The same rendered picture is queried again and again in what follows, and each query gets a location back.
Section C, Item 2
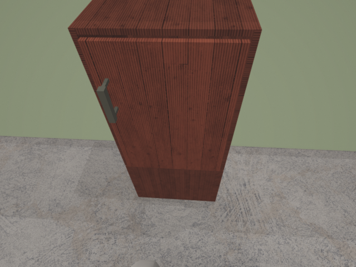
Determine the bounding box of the handle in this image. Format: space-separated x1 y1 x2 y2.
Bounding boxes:
96 78 118 123

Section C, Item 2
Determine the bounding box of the cupboard door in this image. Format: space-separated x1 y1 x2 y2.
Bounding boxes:
77 37 251 171

